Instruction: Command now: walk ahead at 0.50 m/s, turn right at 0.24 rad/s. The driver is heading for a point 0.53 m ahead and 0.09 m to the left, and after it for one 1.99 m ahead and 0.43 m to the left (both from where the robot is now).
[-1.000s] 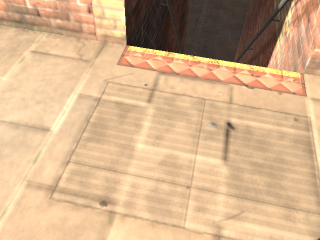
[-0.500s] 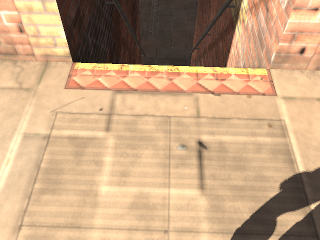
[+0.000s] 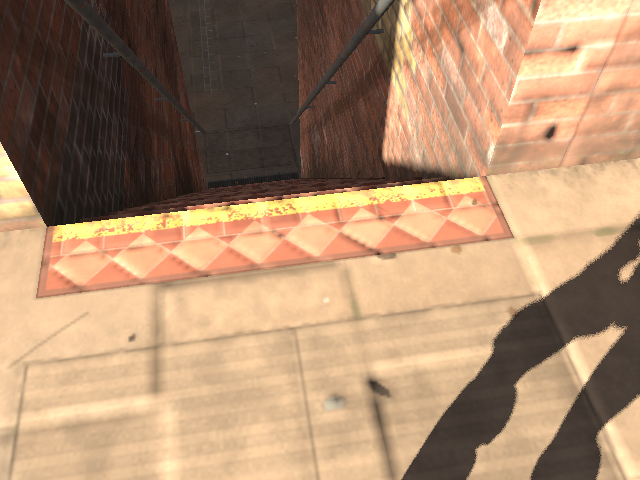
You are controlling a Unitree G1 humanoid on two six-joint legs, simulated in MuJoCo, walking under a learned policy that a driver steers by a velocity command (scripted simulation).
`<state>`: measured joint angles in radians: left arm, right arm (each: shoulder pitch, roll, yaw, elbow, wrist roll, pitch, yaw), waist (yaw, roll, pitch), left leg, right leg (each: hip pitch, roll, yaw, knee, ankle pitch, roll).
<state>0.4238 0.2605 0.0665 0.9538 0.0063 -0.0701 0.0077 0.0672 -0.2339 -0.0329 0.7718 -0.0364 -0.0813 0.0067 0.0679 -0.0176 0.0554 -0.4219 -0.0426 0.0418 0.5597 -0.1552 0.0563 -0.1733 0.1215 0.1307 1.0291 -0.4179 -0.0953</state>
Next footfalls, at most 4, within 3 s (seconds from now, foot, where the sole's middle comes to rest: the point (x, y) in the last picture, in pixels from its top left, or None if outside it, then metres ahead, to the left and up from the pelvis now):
0.44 right None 0.38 -0.11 -0.76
0.94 left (293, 431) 0.54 0.12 -0.76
1.46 right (388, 448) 0.52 -0.08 -0.76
1.90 left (286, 452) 0.50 0.13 -0.76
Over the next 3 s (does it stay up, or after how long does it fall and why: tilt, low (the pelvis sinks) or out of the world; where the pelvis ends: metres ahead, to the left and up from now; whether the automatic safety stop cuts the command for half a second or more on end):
stays up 0.43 0.07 0.02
